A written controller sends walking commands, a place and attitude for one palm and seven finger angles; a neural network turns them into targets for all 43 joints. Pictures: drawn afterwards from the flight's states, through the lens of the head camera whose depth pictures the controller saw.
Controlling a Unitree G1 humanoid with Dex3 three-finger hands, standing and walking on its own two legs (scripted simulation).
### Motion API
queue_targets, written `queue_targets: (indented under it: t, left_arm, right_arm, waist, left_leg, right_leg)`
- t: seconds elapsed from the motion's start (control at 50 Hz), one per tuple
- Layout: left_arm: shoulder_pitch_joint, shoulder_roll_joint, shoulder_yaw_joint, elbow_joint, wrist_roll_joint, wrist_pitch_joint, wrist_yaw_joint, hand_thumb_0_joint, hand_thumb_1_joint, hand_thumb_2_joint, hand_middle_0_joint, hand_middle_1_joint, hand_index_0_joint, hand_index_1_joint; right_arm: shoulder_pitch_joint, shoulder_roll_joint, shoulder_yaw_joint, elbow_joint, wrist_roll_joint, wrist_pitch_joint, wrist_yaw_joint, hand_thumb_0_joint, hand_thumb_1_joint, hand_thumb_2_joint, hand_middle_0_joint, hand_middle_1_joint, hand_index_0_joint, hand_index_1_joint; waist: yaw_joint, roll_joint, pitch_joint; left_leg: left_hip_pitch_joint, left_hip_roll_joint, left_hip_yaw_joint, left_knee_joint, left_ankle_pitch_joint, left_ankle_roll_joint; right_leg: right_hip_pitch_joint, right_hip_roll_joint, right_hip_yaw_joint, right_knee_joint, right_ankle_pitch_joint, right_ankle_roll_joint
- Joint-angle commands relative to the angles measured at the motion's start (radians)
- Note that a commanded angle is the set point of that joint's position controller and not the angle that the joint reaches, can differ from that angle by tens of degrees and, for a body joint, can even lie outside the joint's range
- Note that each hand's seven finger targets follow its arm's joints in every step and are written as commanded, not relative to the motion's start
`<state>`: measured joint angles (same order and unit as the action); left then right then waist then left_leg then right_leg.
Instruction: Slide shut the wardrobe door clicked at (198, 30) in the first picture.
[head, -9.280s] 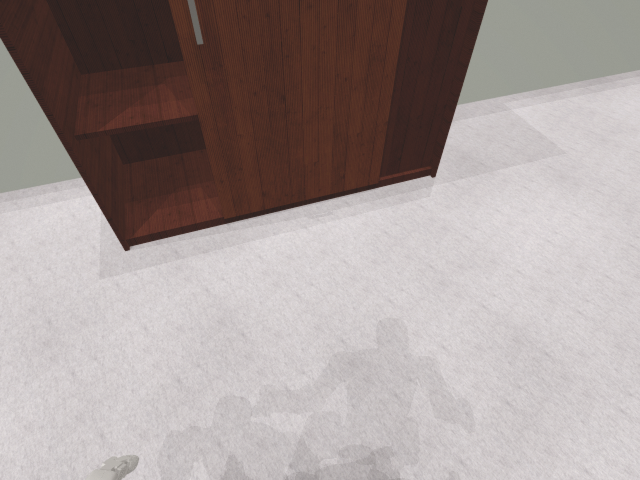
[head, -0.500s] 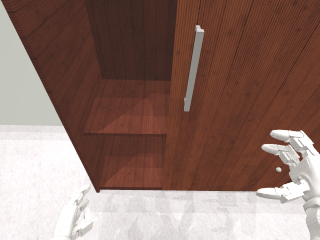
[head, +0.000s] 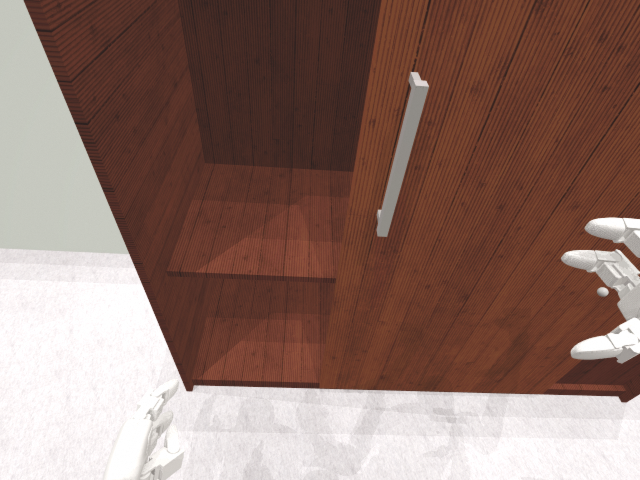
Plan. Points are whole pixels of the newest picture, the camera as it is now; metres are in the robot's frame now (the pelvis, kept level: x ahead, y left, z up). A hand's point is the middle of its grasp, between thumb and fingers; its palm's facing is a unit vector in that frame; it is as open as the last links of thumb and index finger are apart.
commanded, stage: raise the hand with hooked fingers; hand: right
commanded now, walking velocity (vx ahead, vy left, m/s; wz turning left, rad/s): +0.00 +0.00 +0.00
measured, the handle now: (396, 163) +0.53 -0.10 +0.15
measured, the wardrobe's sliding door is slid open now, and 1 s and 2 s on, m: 0.40 0.40 0.40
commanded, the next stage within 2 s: move the hooked fingers beside the handle in 0.38 s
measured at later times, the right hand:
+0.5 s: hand (600, 297) +0.28 -0.28 +0.16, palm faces +0.09 +0.99 -0.06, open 13.9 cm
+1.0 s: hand (545, 258) +0.33 -0.25 +0.16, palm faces +0.05 +1.00 -0.02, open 13.9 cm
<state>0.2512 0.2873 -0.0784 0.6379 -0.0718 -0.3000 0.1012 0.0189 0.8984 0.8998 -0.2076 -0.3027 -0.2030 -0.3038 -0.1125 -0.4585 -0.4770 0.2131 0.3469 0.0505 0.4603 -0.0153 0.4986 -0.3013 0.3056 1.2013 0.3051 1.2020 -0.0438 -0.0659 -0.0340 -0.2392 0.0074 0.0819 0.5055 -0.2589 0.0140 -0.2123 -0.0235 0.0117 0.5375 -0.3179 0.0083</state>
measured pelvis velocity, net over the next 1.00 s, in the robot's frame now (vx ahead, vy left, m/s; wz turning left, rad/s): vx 0.00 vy -0.01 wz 0.02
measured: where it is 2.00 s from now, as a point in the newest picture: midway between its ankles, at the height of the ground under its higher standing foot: outside the picture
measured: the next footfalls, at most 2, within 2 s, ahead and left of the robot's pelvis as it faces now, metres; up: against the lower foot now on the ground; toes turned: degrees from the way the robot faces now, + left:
none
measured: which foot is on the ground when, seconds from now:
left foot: down 0.00-1.00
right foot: down 0.00-1.00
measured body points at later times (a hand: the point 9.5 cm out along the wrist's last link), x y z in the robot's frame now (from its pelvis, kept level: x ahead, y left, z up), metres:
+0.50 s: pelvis +0.00 +0.00 +0.00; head -0.02 +0.02 +0.45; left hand +0.18 +0.22 -0.07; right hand +0.27 -0.33 +0.17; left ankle +0.01 +0.11 -0.74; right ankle -0.02 -0.13 -0.74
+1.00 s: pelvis +0.00 -0.01 +0.00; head -0.01 +0.01 +0.45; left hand +0.16 +0.23 -0.08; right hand +0.33 -0.30 +0.16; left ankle +0.01 +0.11 -0.74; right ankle -0.02 -0.13 -0.74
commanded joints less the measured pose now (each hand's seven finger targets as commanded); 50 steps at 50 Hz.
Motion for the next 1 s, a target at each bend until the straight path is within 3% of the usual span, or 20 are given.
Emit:
queue_targets:
  t: [0.0,0.04,0.08,0.14,0.18,0.2,0.32,0.34,0.42,0.56,0.62,0.66,0.68,0.72,0.78,0.8,0.84,0.92,0.98]
  left_arm:
    - [-0.122,0.109,0.054,-0.175,0.002,-0.056,-0.005,0.000,0.900,0.900,-0.200,-0.300,-0.200,-0.300]
    - [-0.121,0.106,0.058,-0.180,0.002,-0.058,-0.005,0.000,0.900,0.900,-0.200,-0.300,-0.200,-0.300]
    - [-0.120,0.102,0.060,-0.179,0.004,-0.062,-0.003,0.000,0.900,0.900,-0.200,-0.300,-0.200,-0.300]
    - [-0.117,0.100,0.058,-0.168,0.008,-0.063,0.000,0.000,0.900,0.900,-0.200,-0.300,-0.200,-0.300]
    - [-0.116,0.100,0.057,-0.163,0.005,-0.065,0.005,0.000,0.900,0.900,-0.200,-0.300,-0.200,-0.300]
    - [-0.116,0.101,0.057,-0.158,0.008,-0.062,0.006,0.000,0.900,0.900,-0.200,-0.300,-0.200,-0.300]
    - [-0.126,0.100,0.053,-0.159,0.004,-0.060,0.010,0.000,0.900,0.900,-0.200,-0.300,-0.200,-0.300]
    - [-0.123,0.099,0.054,-0.158,0.006,-0.060,0.011,0.000,0.900,0.900,-0.200,-0.300,-0.200,-0.300]
    - [-0.126,0.101,0.052,-0.153,0.007,-0.054,0.009,0.000,0.900,0.900,-0.200,-0.300,-0.200,-0.300]
    - [-0.124,0.098,0.049,-0.140,0.003,-0.053,0.020,0.000,0.900,0.900,-0.200,-0.300,-0.200,-0.300]
    - [-0.122,0.101,0.050,-0.132,0.007,-0.052,0.020,0.000,0.900,0.900,-0.200,-0.300,-0.200,-0.300]
    - [-0.130,0.095,0.048,-0.137,0.007,-0.050,0.020,0.000,0.900,0.900,-0.200,-0.300,-0.200,-0.300]
    - [-0.130,0.092,0.046,-0.135,0.007,-0.049,0.019,0.000,0.900,0.900,-0.200,-0.300,-0.200,-0.300]
    - [-0.124,0.096,0.049,-0.131,0.008,-0.047,0.016,0.000,0.900,0.900,-0.200,-0.300,-0.200,-0.300]
    - [-0.125,0.092,0.050,-0.136,0.007,-0.042,0.015,0.000,0.900,0.900,-0.200,-0.300,-0.200,-0.300]
    - [-0.121,0.094,0.050,-0.131,0.009,-0.038,0.013,0.000,0.900,0.900,-0.200,-0.300,-0.200,-0.300]
    - [-0.120,0.093,0.054,-0.138,0.008,-0.037,0.011,0.000,0.900,0.900,-0.200,-0.300,-0.200,-0.300]
    - [-0.107,0.097,0.058,-0.128,0.008,-0.026,0.010,0.000,0.900,0.900,-0.200,-0.300,-0.200,-0.300]
    - [-0.105,0.093,0.060,-0.127,0.006,-0.025,0.013,0.000,0.900,0.900,-0.200,-0.300,-0.200,-0.300]
  right_arm:
    - [-0.203,-0.259,-0.087,-0.210,0.023,-0.045,0.007,0.000,0.500,-0.300,0.300,1.200,0.300,1.200]
    - [-0.217,-0.274,-0.111,-0.248,0.023,-0.056,-0.007,0.000,0.500,-0.300,0.300,1.200,0.300,1.200]
    - [-0.225,-0.280,-0.121,-0.282,0.019,-0.070,-0.019,0.000,0.500,-0.300,0.300,1.200,0.300,1.200]
    - [-0.238,-0.279,-0.124,-0.278,0.012,-0.082,-0.039,0.000,0.500,-0.300,0.300,1.200,0.300,1.200]
    - [-0.239,-0.261,-0.104,-0.269,0.006,-0.080,-0.039,0.000,0.500,-0.300,0.300,1.200,0.300,1.200]
    - [-0.233,-0.265,-0.106,-0.258,0.004,-0.079,-0.039,0.000,0.500,-0.300,0.300,1.200,0.300,1.200]
    - [-0.249,-0.250,-0.084,-0.256,0.002,-0.065,-0.030,0.000,0.500,-0.300,0.300,1.200,0.300,1.200]
    - [-0.237,-0.250,-0.091,-0.241,0.006,-0.064,-0.028,0.000,0.500,-0.300,0.300,1.200,0.300,1.200]
    - [-0.239,-0.255,-0.097,-0.230,0.010,-0.059,-0.023,0.000,0.500,-0.300,0.300,1.200,0.300,1.200]
    - [-0.381,-0.191,0.003,-0.229,-0.011,-0.064,-0.043,0.000,0.500,-0.300,0.300,1.200,0.300,1.200]
    - [-0.396,-0.208,-0.012,-0.201,-0.023,-0.070,-0.065,0.000,0.500,-0.300,0.300,1.200,0.300,1.200]
    - [-0.403,-0.201,-0.003,-0.208,-0.035,-0.071,-0.075,0.000,0.500,-0.300,0.300,1.200,0.300,1.200]
    - [-0.428,-0.173,0.024,-0.200,-0.035,-0.071,-0.079,0.000,0.500,-0.300,0.300,1.200,0.300,1.200]
    - [-0.412,-0.206,-0.014,-0.162,-0.035,-0.072,-0.092,0.000,0.500,-0.300,0.300,1.200,0.300,1.200]
    - [-0.432,-0.187,0.004,-0.146,-0.045,-0.068,-0.103,0.000,0.500,-0.300,0.300,1.200,0.300,1.200]
    - [-0.442,-0.186,0.009,-0.139,-0.049,-0.069,-0.110,0.000,0.500,-0.300,0.300,1.200,0.300,1.200]
    - [-0.447,-0.175,0.013,-0.138,-0.052,-0.068,-0.118,0.000,0.500,-0.300,0.300,1.200,0.300,1.200]
    - [-0.481,-0.181,0.014,-0.106,-0.060,-0.070,-0.132,0.000,0.500,-0.300,0.300,1.200,0.300,1.200]
    - [-0.563,-0.131,0.075,-0.119,-0.070,-0.079,-0.142,0.000,0.500,-0.300,0.300,1.200,0.300,1.200]
  waist:
    - [-0.015,0.017,-0.162]
    - [-0.014,0.018,-0.189]
    - [-0.015,-0.021,-0.205]
    - [-0.010,-0.011,-0.175]
    - [-0.007,-0.038,-0.169]
    - [-0.008,-0.002,-0.158]
    - [-0.002,-0.029,-0.153]
    - [-0.002,0.003,-0.165]
    - [-0.003,0.011,-0.152]
    - [0.026,-0.023,-0.144]
    - [0.018,0.006,-0.156]
    - [0.011,-0.043,-0.176]
    - [0.018,-0.024,-0.172]
    - [0.009,0.004,-0.165]
    - [0.007,-0.024,-0.174]
    - [0.009,0.002,-0.173]
    - [0.006,-0.006,-0.188]
    - [0.017,0.024,-0.198]
    - [0.032,-0.015,-0.201]
  left_leg:
    - [0.108,-0.006,-0.035,-0.055,0.246,-0.002]
    - [0.116,-0.007,-0.030,-0.051,0.259,-0.003]
    - [0.120,-0.007,-0.031,-0.047,0.281,-0.003]
    - [0.108,-0.009,-0.030,-0.055,0.262,-0.003]
    - [0.102,-0.009,-0.026,-0.054,0.265,-0.002]
    - [0.104,-0.009,-0.031,-0.061,0.262,-0.003]
    - [0.093,-0.008,-0.028,-0.065,0.232,-0.002]
    - [0.095,-0.010,-0.024,-0.063,0.239,-0.003]
    - [0.090,-0.011,-0.024,-0.065,0.235,-0.002]
    - [0.041,-0.012,-0.021,-0.072,0.168,-0.002]
    - [0.061,-0.010,-0.021,-0.069,0.177,0.002]
    - [0.068,-0.006,-0.020,-0.061,0.191,0.005]
    - [0.063,-0.006,-0.017,-0.059,0.201,0.004]
    - [0.073,-0.007,-0.020,-0.067,0.191,0.004]
    - [0.070,-0.005,-0.019,-0.058,0.208,0.007]
    - [0.075,-0.006,-0.018,-0.061,0.206,0.006]
    - [0.078,-0.004,-0.022,-0.056,0.226,0.006]
    - [0.082,-0.003,-0.023,-0.055,0.249,0.003]
    - [0.056,-0.003,-0.023,-0.052,0.230,0.005]
  right_leg:
    - [-0.007,0.037,-0.003,-0.062,0.250,-0.036]
    - [0.009,0.036,-0.005,-0.066,0.263,-0.037]
    - [0.027,0.036,-0.011,-0.063,0.283,-0.038]
    - [0.022,0.035,-0.010,-0.072,0.264,-0.037]
    - [0.030,0.034,-0.011,-0.077,0.270,-0.036]
    - [0.025,0.032,-0.012,-0.073,0.265,-0.038]
    - [0.030,0.032,-0.006,-0.083,0.242,-0.036]
    - [0.035,0.031,-0.004,-0.083,0.246,-0.037]
    - [0.028,0.030,0.000,-0.086,0.244,-0.036]
    - [0.051,0.028,0.011,-0.094,0.194,-0.033]
    - [0.043,0.026,0.019,-0.097,0.209,-0.032]
    - [0.053,0.027,0.013,-0.099,0.228,-0.028]
    - [0.056,0.025,0.016,-0.100,0.234,-0.028]
    - [0.034,0.023,0.015,-0.103,0.225,-0.028]
    - [0.041,0.022,0.010,-0.105,0.244,-0.025]
    - [0.036,0.020,0.010,-0.104,0.246,-0.025]
    - [0.040,0.021,0.008,-0.103,0.260,-0.025]
    - [0.034,0.018,-0.002,-0.097,0.274,-0.027]
    - [0.057,0.017,0.003,-0.099,0.263,-0.024]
